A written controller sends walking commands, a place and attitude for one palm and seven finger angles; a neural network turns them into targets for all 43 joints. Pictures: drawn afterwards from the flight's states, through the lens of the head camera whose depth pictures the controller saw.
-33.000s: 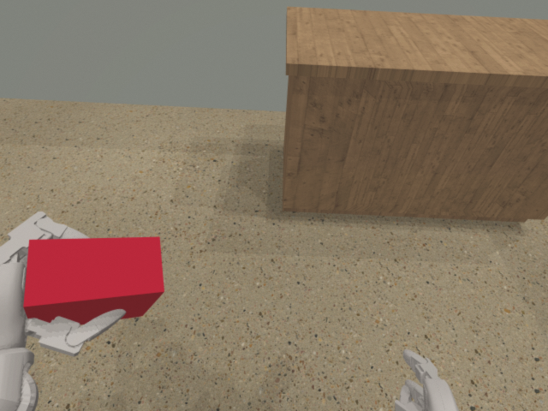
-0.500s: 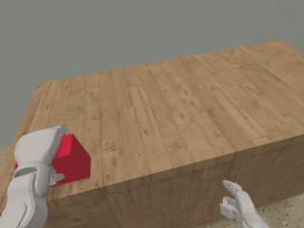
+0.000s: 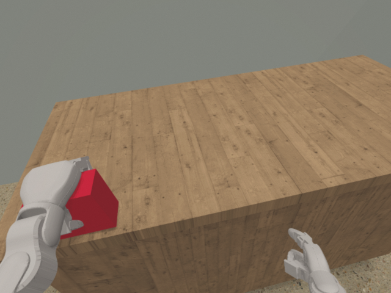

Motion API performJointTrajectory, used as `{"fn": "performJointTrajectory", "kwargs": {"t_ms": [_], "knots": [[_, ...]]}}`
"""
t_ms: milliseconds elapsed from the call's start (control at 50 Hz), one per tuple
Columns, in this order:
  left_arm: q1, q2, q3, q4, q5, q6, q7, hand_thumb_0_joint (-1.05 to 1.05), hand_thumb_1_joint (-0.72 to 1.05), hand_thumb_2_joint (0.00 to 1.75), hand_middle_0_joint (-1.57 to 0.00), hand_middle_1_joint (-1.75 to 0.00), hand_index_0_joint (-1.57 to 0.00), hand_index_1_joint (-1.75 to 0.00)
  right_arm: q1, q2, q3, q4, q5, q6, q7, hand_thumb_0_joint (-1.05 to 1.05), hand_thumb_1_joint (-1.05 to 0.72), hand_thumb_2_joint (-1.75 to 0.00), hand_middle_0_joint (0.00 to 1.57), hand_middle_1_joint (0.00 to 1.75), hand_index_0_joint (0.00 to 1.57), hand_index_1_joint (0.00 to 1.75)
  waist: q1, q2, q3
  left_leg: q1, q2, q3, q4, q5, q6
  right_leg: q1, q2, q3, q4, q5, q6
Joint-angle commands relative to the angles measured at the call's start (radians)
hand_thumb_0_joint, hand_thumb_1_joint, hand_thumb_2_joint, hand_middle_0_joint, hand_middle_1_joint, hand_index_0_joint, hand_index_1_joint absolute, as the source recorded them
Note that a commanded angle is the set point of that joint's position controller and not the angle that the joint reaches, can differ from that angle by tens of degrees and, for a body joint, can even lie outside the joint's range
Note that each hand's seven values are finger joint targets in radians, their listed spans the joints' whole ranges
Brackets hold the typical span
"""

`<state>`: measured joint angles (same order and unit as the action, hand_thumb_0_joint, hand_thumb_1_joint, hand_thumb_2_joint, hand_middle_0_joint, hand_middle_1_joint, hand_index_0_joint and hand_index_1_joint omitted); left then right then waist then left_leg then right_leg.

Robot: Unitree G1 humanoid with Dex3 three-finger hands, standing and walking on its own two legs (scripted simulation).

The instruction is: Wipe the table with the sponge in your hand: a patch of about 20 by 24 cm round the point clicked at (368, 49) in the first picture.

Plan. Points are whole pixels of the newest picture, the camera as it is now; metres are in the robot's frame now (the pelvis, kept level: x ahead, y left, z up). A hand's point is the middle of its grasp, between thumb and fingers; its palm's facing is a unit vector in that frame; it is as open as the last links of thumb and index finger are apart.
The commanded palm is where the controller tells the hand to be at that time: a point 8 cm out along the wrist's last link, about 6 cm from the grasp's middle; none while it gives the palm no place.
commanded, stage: lift the sponge slowly off the table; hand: left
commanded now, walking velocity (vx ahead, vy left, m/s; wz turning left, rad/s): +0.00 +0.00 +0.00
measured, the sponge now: (80, 210) +0.23 +0.28 +0.08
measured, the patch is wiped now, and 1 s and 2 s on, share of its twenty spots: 1.00 1.00 1.00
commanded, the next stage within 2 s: bring the sponge back beside the body in 1.58 s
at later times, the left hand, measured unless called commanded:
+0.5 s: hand (68, 188) +0.23 +0.27 +0.16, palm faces +0.13 -0.08 -0.99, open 10.1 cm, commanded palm +0.19 +0.27 +0.23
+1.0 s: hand (61, 172) +0.24 +0.28 +0.19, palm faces +0.16 -0.07 -0.99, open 10.1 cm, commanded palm +0.20 +0.27 +0.26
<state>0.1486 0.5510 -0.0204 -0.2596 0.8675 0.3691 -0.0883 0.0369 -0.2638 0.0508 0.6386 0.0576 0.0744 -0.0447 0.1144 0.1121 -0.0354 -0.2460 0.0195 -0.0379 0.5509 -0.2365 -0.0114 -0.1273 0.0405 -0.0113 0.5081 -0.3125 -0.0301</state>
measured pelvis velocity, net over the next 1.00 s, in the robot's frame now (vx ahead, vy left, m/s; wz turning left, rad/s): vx -0.02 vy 0.00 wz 0.01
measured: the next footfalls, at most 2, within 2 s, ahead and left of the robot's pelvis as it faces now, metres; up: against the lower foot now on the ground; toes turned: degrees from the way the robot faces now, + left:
none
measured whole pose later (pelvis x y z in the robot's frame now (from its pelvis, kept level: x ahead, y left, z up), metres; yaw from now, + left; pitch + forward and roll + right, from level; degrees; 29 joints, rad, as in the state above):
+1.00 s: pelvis -0.02 +0.00 +0.00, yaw +0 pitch -5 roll -1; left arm -0.09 0.60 -0.04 -0.21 0.83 0.42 -0.18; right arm 0.02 -0.28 0.06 0.66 0.07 0.04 -0.07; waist 0.14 0.13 -0.03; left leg -0.23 0.02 -0.04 0.49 -0.17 -0.02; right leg -0.13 0.04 -0.02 0.49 -0.27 -0.03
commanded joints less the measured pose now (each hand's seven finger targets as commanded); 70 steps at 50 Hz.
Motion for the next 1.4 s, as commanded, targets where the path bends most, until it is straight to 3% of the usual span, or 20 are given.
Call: {"fn": "performJointTrajectory", "kwargs": {"t_ms": [0,60,80,140,180,320,380,500,580,600,720,780,1020,1080,1120,1180,1220,1280,1320,1380], "knots": [[-0.244,0.236,0.163,-0.192,0.017,-0.015,0.038,0.0,0.1,1.3,-1.2,-1.6,-1.2,-1.6,-0.242,-0.091,-0.034,-0.192,-0.006,-0.069,-0.006,0.0,-0.9,-0.9,0.2,0.3,0.2,0.3,0.014,-0.039,-0.135,0.122,-0.054,-0.001,-0.052,0.176,0.053,-0.064,0.01,0.058,-0.114,0.208,-0.036],[-0.236,0.222,0.153,-0.205,0.011,-0.026,0.039,0.0,0.1,1.3,-1.2,-1.6,-1.2,-1.6,-0.242,-0.092,-0.038,-0.182,-0.008,-0.07,-0.008,0.0,-0.9,-0.9,0.2,0.3,0.2,0.3,0.013,-0.018,-0.13,0.141,-0.054,-0.001,-0.061,0.181,0.052,-0.07,0.011,0.056,-0.127,0.208,-0.034],[-0.275,0.274,0.189,-0.228,0.016,-0.028,0.043,0.0,0.1,1.3,-1.2,-1.6,-1.2,-1.6,-0.256,-0.094,-0.036,-0.187,-0.004,-0.077,-0.01,0.0,-0.9,-0.9,0.2,0.3,0.2,0.3,0.016,-0.001,-0.131,0.145,-0.051,-0.012,-0.072,0.16,0.05,-0.069,0.019,0.08,-0.131,0.165,-0.044],[-0.302,0.218,0.14,-0.181,0.021,-0.034,0.046,0.0,0.1,1.3,-1.2,-1.6,-1.2,-1.6,-0.246,-0.089,-0.038,-0.168,-0.008,-0.085,-0.016,0.0,-0.9,-0.9,0.2,0.3,0.2,0.3,0.011,-0.012,-0.111,0.153,-0.052,-0.006,-0.079,0.16,0.05,-0.083,0.016,0.057,-0.148,0.155,-0.04],[-0.335,0.27,0.177,-0.211,0.023,-0.033,0.044,0.0,0.1,1.3,-1.2,-1.6,-1.2,-1.6,-0.268,-0.094,-0.036,-0.176,-0.005,-0.091,-0.017,0.0,-0.9,-0.9,0.2,0.3,0.2,0.3,0.019,-0.011,-0.132,0.159,-0.052,-0.014,-0.09,0.15,0.049,-0.064,0.02,0.082,-0.147,0.144,-0.048],[-0.373,0.196,0.105,-0.177,0.024,-0.001,0.031,0.0,0.1,1.3,-1.2,-1.6,-1.2,-1.6,-0.284,-0.082,-0.026,-0.166,-0.004,-0.089,-0.011,0.0,-0.9,-0.9,0.2,0.3,0.2,0.3,0.019,-0.022,-0.131,0.145,-0.051,-0.012,-0.117,0.146,0.043,-0.057,0.016,0.052,-0.148,0.132,-0.045],[-0.405,0.251,0.146,-0.168,0.021,0.012,0.022,0.0,0.1,1.3,-1.2,-1.6,-1.2,-1.6,-0.299,-0.091,-0.026,-0.173,0.002,-0.085,-0.016,0.0,-0.9,-0.9,0.2,0.3,0.2,0.3,0.023,-0.013,-0.113,0.132,-0.048,-0.016,-0.134,0.086,0.042,-0.066,0.019,0.083,-0.157,0.074,-0.05],[-0.548,0.247,0.11,-0.117,0.029,0.017,0.007,0.0,0.1,1.3,-1.2,-1.6,-1.2,-1.6,-0.295,-0.085,-0.019,-0.172,0.004,-0.096,-0.027,0.0,-0.9,-0.9,0.2,0.3,0.2,0.3,0.019,-0.025,-0.145,0.131,-0.057,-0.008,-0.126,0.075,0.041,-0.068,0.006,0.071,-0.161,0.053,-0.046],[-0.519,0.277,0.139,-0.139,0.031,0.017,-0.008,0.0,0.1,1.3,-1.2,-1.6,-1.2,-1.6,-0.298,-0.092,-0.023,-0.177,0.005,-0.1,-0.021,0.0,-0.9,-0.9,0.2,0.3,0.2,0.3,0.028,0.008,-0.169,0.141,-0.055,-0.016,-0.127,0.108,0.041,-0.045,0.013,0.087,-0.147,0.097,-0.053],[-0.506,0.236,0.108,-0.163,0.025,0.016,-0.011,0.0,0.1,1.3,-1.2,-1.6,-1.2,-1.6,-0.301,-0.08,-0.019,-0.185,0.002,-0.104,-0.018,0.0,-0.9,-0.9,0.2,0.3,0.2,0.3,0.034,-0.002,-0.189,0.14,-0.06,-0.01,-0.115,0.138,0.043,-0.035,0.005,0.07,-0.14,0.124,-0.049],[-0.531,0.284,0.151,-0.065,0.007,0.037,-0.021,0.0,0.1,1.3,-1.2,-1.6,-1.2,-1.6,-0.282,-0.092,-0.019,-0.167,0.005,-0.091,-0.027,0.0,-0.9,-0.9,0.2,0.3,0.2,0.3,0.02,-0.069,-0.12,0.113,-0.053,-0.005,-0.113,0.093,0.039,-0.089,0.003,0.085,-0.162,0.066,-0.04],[-0.572,0.318,0.169,-0.132,0.009,0.031,-0.025,0.0,0.1,1.3,-1.2,-1.6,-1.2,-1.6,-0.299,-0.096,-0.022,-0.182,0.008,-0.099,-0.029,0.0,-0.9,-0.9,0.2,0.3,0.2,0.3,0.028,0.005,-0.164,0.133,-0.055,-0.014,-0.114,0.105,0.039,-0.065,0.005,0.108,-0.149,0.09,-0.053],[-0.55,0.285,0.148,-0.167,-0.018,0.037,-0.047,0.0,0.1,1.3,-1.2,-1.6,-1.2,-1.6,-0.287,-0.085,-0.017,-0.186,0.006,-0.106,-0.027,0.0,-0.9,-0.9,0.2,0.3,0.2,0.3,0.03,-0.037,-0.168,0.133,-0.051,-0.015,-0.111,0.151,0.038,-0.064,-0.001,0.069,-0.135,0.145,-0.043],[-0.619,0.341,0.19,-0.163,-0.021,0.045,-0.044,0.0,0.1,1.3,-1.2,-1.6,-1.2,-1.6,-0.302,-0.093,-0.016,-0.187,0.013,-0.099,-0.034,0.0,-0.9,-0.9,0.2,0.3,0.2,0.3,0.026,-0.025,-0.155,0.124,-0.046,-0.021,-0.12,0.108,0.034,-0.076,0.004,0.102,-0.143,0.1,-0.052],[-0.625,0.311,0.163,-0.125,-0.023,0.054,-0.041,0.0,0.1,1.3,-1.2,-1.6,-1.2,-1.6,-0.289,-0.088,-0.013,-0.18,0.012,-0.097,-0.036,0.0,-0.9,-0.9,0.2,0.3,0.2,0.3,0.025,-0.043,-0.161,0.124,-0.05,-0.013,-0.116,0.123,0.033,-0.079,-0.002,0.074,-0.143,0.103,-0.043],[-0.65,0.311,0.156,-0.196,-0.027,0.058,-0.046,0.0,0.1,1.3,-1.2,-1.6,-1.2,-1.6,-0.315,-0.085,-0.014,-0.201,0.018,-0.104,-0.036,0.0,-0.9,-0.9,0.2,0.3,0.2,0.3,0.03,0.029,-0.187,0.139,-0.048,-0.02,-0.119,0.126,0.032,-0.063,0.002,0.097,-0.132,0.12,-0.055],[-0.601,0.281,0.139,-0.188,-0.036,0.065,-0.048,0.0,0.1,1.3,-1.2,-1.6,-1.2,-1.6,-0.302,-0.08,-0.012,-0.2,0.013,-0.104,-0.032,0.0,-0.9,-0.9,0.2,0.3,0.2,0.3,0.036,-0.03,-0.204,0.141,-0.049,-0.015,-0.111,0.163,0.033,-0.054,-0.005,0.066,-0.126,0.155,-0.045],[-0.586,0.347,0.204,-0.218,-0.043,0.077,-0.053,0.0,0.1,1.3,-1.2,-1.6,-1.2,-1.6,-0.311,-0.092,-0.013,-0.205,0.017,-0.094,-0.029,0.0,-0.9,-0.9,0.2,0.3,0.2,0.3,0.038,-0.021,-0.202,0.129,-0.043,-0.023,-0.111,0.157,0.032,-0.05,0.002,0.1,-0.12,0.166,-0.053],[-0.598,0.296,0.161,-0.202,-0.053,0.084,-0.054,0.0,0.1,1.3,-1.2,-1.6,-1.2,-1.6,-0.305,-0.081,-0.006,-0.205,0.019,-0.091,-0.029,0.0,-0.9,-0.9,0.2,0.3,0.2,0.3,0.032,-0.036,-0.18,0.123,-0.043,-0.015,-0.114,0.153,0.031,-0.072,-0.004,0.064,-0.125,0.145,-0.041],[-0.62,0.369,0.217,-0.211,-0.055,0.09,-0.052,0.0,0.1,1.3,-1.2,-1.6,-1.2,-1.6,-0.312,-0.094,-0.01,-0.209,0.02,-0.087,-0.035,0.0,-0.9,-0.9,0.2,0.3,0.2,0.3,0.037,-0.014,-0.18,0.119,-0.042,-0.02,-0.11,0.13,0.031,-0.074,-0.001,0.103,-0.128,0.127,-0.05]]}}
